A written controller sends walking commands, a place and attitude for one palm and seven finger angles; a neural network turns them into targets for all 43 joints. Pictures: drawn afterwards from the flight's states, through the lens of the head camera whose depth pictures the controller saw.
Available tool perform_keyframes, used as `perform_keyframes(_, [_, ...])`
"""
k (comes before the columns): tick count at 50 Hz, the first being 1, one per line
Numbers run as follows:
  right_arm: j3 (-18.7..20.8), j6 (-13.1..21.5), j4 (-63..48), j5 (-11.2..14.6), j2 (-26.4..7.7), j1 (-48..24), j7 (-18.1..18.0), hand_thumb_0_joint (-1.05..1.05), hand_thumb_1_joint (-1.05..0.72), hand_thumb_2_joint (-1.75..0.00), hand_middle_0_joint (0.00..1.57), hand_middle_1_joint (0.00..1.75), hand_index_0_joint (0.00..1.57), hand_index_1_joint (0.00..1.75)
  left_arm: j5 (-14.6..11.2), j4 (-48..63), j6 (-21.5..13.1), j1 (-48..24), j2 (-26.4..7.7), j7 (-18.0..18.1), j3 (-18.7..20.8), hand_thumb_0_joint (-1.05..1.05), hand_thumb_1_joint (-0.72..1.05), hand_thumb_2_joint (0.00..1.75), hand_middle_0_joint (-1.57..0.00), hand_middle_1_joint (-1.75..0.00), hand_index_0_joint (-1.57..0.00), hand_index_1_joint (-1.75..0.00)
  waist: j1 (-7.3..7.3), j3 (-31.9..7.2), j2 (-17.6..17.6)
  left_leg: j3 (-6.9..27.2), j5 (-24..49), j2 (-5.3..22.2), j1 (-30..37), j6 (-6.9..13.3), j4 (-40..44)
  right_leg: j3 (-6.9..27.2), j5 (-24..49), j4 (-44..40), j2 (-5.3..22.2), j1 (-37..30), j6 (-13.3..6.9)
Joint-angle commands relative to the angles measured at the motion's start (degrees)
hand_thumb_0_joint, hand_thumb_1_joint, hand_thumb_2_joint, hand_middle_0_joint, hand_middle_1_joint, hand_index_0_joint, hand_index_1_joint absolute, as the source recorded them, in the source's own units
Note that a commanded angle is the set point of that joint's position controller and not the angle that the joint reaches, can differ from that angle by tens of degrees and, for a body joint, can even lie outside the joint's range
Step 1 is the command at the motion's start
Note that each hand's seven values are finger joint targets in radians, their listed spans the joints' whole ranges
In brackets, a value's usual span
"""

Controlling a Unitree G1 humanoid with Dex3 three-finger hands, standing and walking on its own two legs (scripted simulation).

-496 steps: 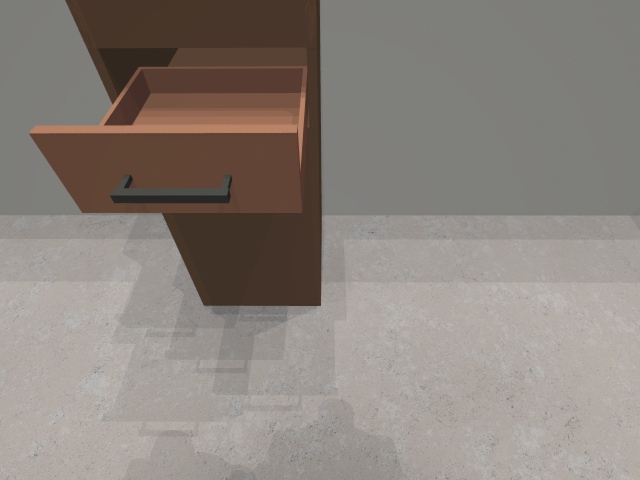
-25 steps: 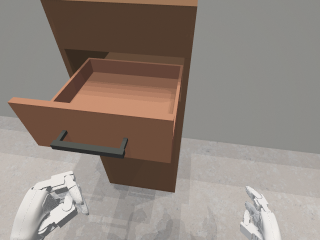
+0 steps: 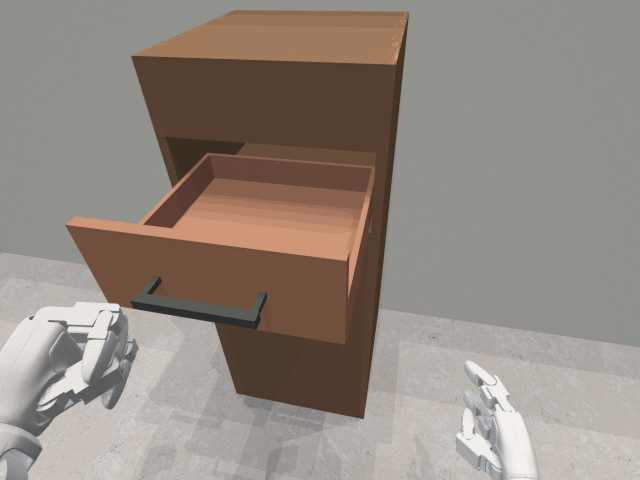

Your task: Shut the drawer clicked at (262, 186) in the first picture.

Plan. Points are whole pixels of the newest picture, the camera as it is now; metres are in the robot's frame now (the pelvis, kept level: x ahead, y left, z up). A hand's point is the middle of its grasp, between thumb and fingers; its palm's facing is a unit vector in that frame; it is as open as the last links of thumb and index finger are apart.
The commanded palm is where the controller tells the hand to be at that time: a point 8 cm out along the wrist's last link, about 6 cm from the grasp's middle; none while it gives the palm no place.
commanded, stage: raise the hand and make a fist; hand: left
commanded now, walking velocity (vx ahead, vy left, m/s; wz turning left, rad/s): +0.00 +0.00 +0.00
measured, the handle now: (200, 300) +0.31 +0.22 +0.09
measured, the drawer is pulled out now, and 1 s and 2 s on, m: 0.27 0.27 0.27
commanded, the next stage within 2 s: bring the fist close to the handle in 0.32 s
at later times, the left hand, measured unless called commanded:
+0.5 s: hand (121, 366) +0.15 +0.21 +0.17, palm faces +0.04 -0.99 -0.16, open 3.3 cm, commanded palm +0.10 +0.25 +0.18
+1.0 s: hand (178, 368) +0.19 +0.19 +0.12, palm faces +0.00 -1.00 -0.10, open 3.3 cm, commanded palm +0.16 +0.23 +0.13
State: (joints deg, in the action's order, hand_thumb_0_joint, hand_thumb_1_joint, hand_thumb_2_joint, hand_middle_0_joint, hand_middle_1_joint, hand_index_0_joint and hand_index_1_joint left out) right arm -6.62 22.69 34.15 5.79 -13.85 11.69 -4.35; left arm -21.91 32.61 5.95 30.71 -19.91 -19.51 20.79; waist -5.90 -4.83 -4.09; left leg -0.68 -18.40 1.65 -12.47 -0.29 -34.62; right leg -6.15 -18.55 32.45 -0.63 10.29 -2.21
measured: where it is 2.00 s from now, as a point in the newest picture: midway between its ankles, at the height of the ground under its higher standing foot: outside the picture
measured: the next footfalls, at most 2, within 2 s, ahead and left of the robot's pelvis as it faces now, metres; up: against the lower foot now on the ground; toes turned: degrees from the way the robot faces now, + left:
none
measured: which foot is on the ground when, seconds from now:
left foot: down 0.00-1.00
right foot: down 0.00-1.00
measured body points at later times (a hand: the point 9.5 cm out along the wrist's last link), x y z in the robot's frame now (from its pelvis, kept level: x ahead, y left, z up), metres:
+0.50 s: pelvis +0.00 -0.01 +0.00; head -0.05 -0.04 +0.45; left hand +0.14 +0.26 +0.18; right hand +0.20 -0.24 -0.04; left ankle +0.01 +0.12 -0.73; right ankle +0.00 -0.09 -0.73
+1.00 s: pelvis +0.00 +0.00 +0.00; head -0.02 -0.02 +0.45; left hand +0.18 +0.24 +0.13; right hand +0.20 -0.21 -0.05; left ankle +0.01 +0.12 -0.73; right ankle +0.00 -0.09 -0.73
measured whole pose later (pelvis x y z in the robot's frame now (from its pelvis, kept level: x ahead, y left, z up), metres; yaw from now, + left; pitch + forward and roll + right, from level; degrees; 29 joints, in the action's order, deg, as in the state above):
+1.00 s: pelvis +0.00 +0.00 +0.00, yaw +0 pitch -1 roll +0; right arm -3.3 22.7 36.3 3.3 -14.1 12.8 -3.6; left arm -16.1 21.3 -1.1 27.7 -13.7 -15.8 11.6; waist -3.0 -2.8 -3.3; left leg -0.9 -18.9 1.0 -15.4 0.0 -35.6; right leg -5.8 -19.6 34.6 0.1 13.7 -1.9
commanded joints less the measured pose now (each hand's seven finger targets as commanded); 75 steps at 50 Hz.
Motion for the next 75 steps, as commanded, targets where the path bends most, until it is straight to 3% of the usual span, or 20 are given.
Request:
perform_keyframes(1, [3.5,3.7,-10.3,0.7,-6.8,-10.5,-0.7,0.0,-0.9,-0.9,0.2,0.3,0.2,0.3,-3.0,7.6,-0.4,-4.7,-7.0,-1.6,5.1,0.0,0.9,0.9,-1.4,-1.6,-1.4,-1.6,1.3,2.8,2.9,2.1,6.7,-1.2,1.1,1.4,5.6,5.1,7.0,-8.8,0.3,4.9,2.3])
perform_keyframes(4, [3.9,4.1,-10.7,0.7,-7.1,-11.2,-0.7,0.0,-0.9,-0.9,0.2,0.3,0.2,0.3,-3.0,9.7,-0.8,-4.1,-9.8,-1.2,7.8,0.0,0.9,0.9,-1.4,-1.6,-1.4,-1.6,0.71,1.6,0.5,1.9,6.4,-1.2,1.7,1.4,4.7,6.7,4.8,-9.7,0.8,4.4,2.4])
perform_keyframes(6, [4.2,4.3,-10.5,0.5,-7.0,-9.8,-0.9,0.0,-0.9,-0.9,0.2,0.3,0.2,0.3,-2.5,9.5,-1.6,-5.0,-9.5,-0.4,7.2,0.0,0.9,0.9,-1.4,-1.6,-1.4,-1.6,1.24,3.1,3.2,1.9,6.1,-1.1,1.4,1.6,4.7,6.8,3.2,-10.5,1.0,5.5,2.7])
perform_keyframes(9, [4.4,5.2,-10.1,0.4,-7.2,-10.0,-0.9,0.0,-0.9,-0.9,0.2,0.3,0.2,0.3,-2.0,11.1,-3.5,-5.6,-11.5,0.7,8.8,0.0,0.9,0.9,-1.4,-1.6,-1.4,-1.6,0.95,2.8,-1.6,1.6,6.0,-1.1,2.2,1.4,4.2,7.4,2.1,-11.1,1.4,5.3,2.4])
perform_keyframes(15, [4.8,5.8,-9.0,0.4,-7.5,-8.9,-1.6,0.0,-0.9,-0.9,0.2,0.3,0.2,0.3,-2.6,6.3,-4.0,-4.6,-11.2,0.5,10.0,0.0,0.9,0.9,-1.4,-1.6,-1.4,-1.6,1.16,4.6,0.8,1.6,5.5,-0.8,1.6,1.2,4.2,8.9,0.9,-12.5,2.0,5.9,3.1])
perform_keyframes(18, [4.9,6.2,-9.1,0.6,-7.8,-8.9,-1.7,0.0,-0.9,-0.9,0.2,0.3,0.2,0.3,-3.2,5.4,-3.8,-4.4,-11.4,-0.7,10.5,0.0,0.9,0.9,-1.4,-1.6,-1.4,-1.6,1.08,2.6,2.1,1.8,6.5,-0.8,2.3,1.4,3.8,9.4,3.8,-11.8,2.2,5.0,3.9])
perform_keyframes(24, [4.9,7.0,-8.5,0.3,-7.9,-9.0,-1.3,0.0,-0.9,-0.9,0.2,0.3,0.2,0.3,-3.2,4.4,-4.4,-2.7,-7.9,-1.8,7.3,0.0,0.9,0.9,-1.4,-1.6,-1.4,-1.6,1.44,2.5,2.6,2.2,8.3,-0.9,2.7,1.5,4.0,8.1,9.6,-9.8,1.6,5.1,3.7])
perform_keyframes(28, [5.2,7.1,-8.4,-0.2,-7.4,-8.0,-1.0,0.0,-0.9,-0.9,0.2,0.3,0.2,0.3,-1.3,4.6,-5.6,-4.8,-6.7,-0.6,4.3,0.0,0.9,0.9,-1.4,-1.6,-1.4,-1.6,1.82,3.2,3.3,1.9,7.5,-1.2,2.0,1.8,5.4,5.0,7.0,-8.5,0.4,6.2,2.6])
perform_keyframes(30, [5.3,7.0,-8.1,-0.5,-7.2,-7.9,-0.9,0.0,-0.9,-0.9,0.2,0.3,0.2,0.3,0.2,6.3,-6.3,-6.7,-7.1,0.7,3.6,0.0,0.9,0.9,-1.4,-1.6,-1.4,-1.6,2.02,3.5,0.0,1.7,6.8,-1.4,2.0,1.8,5.7,4.6,5.8,-8.4,0.4,6.5,2.2])
perform_keyframes(33, [5.5,6.9,-8.1,-0.9,-6.9,-7.3,-0.7,0.0,-0.9,-0.9,0.2,0.3,0.2,0.3,1.2,5.7,-7.7,-5.9,-5.8,1.5,2.4,0.0,0.9,0.9,-1.4,-1.6,-1.4,-1.6,2.11,1.0,1.2,1.7,8.5,-1.5,2.4,1.9,5.4,3.4,8.9,-6.8,0.3,5.5,2.1])
perform_keyframes(34, [5.5,6.7,-7.6,-1.0,-6.8,-7.9,-0.5,0.0,-0.9,-0.9,0.2,0.3,0.2,0.3,1.7,5.7,-8.0,-5.6,-6.0,1.9,2.4,0.0,0.9,0.9,-1.4,-1.6,-1.4,-1.6,1.94,0.8,-1.0,1.6,8.8,-1.5,2.3,1.8,5.1,3.6,9.5,-6.9,0.4,5.2,1.9])
perform_keyframes(41, [5.8,5.4,-7.7,-1.6,-6.5,-7.0,0.1,0.0,-0.9,-0.9,0.2,0.3,0.2,0.3,2.9,2.9,-9.1,-6.5,-1.1,2.3,-3.7,0.0,0.9,0.9,-1.4,-1.6,-1.4,-1.6,3.13,1.2,2.6,1.8,8.8,-1.5,0.6,1.8,5.1,2.1,10.5,-5.2,0.3,6.1,2.0])
perform_keyframes(49, [6.3,3.2,-7.0,-2.3,-6.5,-6.9,0.2,0.0,-0.9,-0.9,0.2,0.3,0.2,0.3,5.0,-0.3,-11.7,-9.6,-2.4,4.9,-3.3,0.0,0.9,0.9,-1.4,-1.6,-1.4,-1.6,3.34,0.7,1.6,1.7,7.2,-1.7,-1.2,1.8,4.3,2.6,7.3,-4.6,0.7,7.1,1.9])
perform_keyframes(51, [6.2,3.0,-7.2,-2.5,-6.4,-6.1,0.3,0.0,-0.9,-0.9,0.2,0.3,0.2,0.3,5.0,-1.0,-12.5,-10.8,-0.1,4.9,-6.0,0.0,0.9,0.9,-1.4,-1.6,-1.4,-1.6,4.06,0.7,0.8,1.7,7.2,-1.6,-1.2,1.7,4.2,2.3,7.3,-4.0,0.7,7.6,1.9])
perform_keyframes(56, [6.7,2.5,-6.8,-2.9,-7.0,-5.2,0.2,0.0,-0.9,-0.9,0.2,0.3,0.2,0.3,5.4,-5.4,-14.0,-13.0,-1.1,5.2,-5.7,0.0,0.9,0.9,-1.4,-1.6,-1.4,-1.6,4.57,-0.8,4.8,1.7,7.2,-1.8,-2.8,1.9,2.8,3.1,7.4,-3.6,1.1,7.9,2.2])
perform_keyframes(59, [6.8,1.6,-6.3,-3.0,-7.2,-5.2,0.2,0.0,-0.9,-0.9,0.2,0.3,0.2,0.3,5.6,-8.3,-14.7,-14.8,-1.4,5.1,-5.2,0.0,0.9,0.9,-1.4,-1.6,-1.4,-1.6,4.62,-0.7,3.8,1.4,7.1,-1.9,-3.7,1.8,2.4,3.3,7.2,-3.2,1.3,8.1,2.2])
perform_keyframes(61, [7.0,1.3,-6.9,-3.0,-7.1,-4.7,0.3,0.0,-0.9,-0.9,0.2,0.3,0.2,0.3,5.5,-8.6,-15.5,-15.0,-1.0,5.0,-5.5,0.0,0.9,0.9,-1.4,-1.6,-1.4,-1.6,4.56,-3.0,2.2,1.0,8.8,-2.0,-3.1,1.7,1.8,3.5,9.4,-2.4,1.5,7.4,2.1])
perform_keyframes(67, [7.5,0.7,-7.0,-3.3,-7.1,-3.7,1.0,0.0,-0.9,-0.9,0.2,0.3,0.2,0.3,5.5,-11.4,-18.3,-12.3,-0.2,5.2,-5.5,0.0,0.9,0.9,-1.4,-1.6,-1.4,-1.6,4.69,-5.6,4.0,0.4,13.1,-2.0,-4.4,1.6,0.0,3.2,16.2,0.0,1.5,6.6,2.2])
perform_keyframes(70, [7.7,-0.1,-6.8,-3.4,-7.3,-3.3,1.1,0.0,-0.9,-0.9,0.2,0.3,0.2,0.3,5.8,-12.5,-19.6,-13.9,0.0,5.3,-6.3,0.0,0.9,0.9,-1.4,-1.6,-1.4,-1.6,5.43,-3.6,4.1,0.3,11.6,-2.1,-5.7,1.7,-0.6,3.6,14.6,0.0,1.4,8.7,2.3])
perform_keyframes(75, [7.8,-0.6,-7.8,-3.4,-6.9,-3.2,1.4,0.0,-0.9,-0.9,0.2,0.3,0.2,0.3,5.9,-9.3,-21.6,-13.9,-0.8,5.9,-6.2,0.0,0.9,0.9,-1.4,-1.6,-1.4,-1.6,5.47,-6.2,2.4,0.4,12.1,-2.0,-5.4,1.8,-1.3,3.8,15.0,0.9,1.5,8.3,2.2])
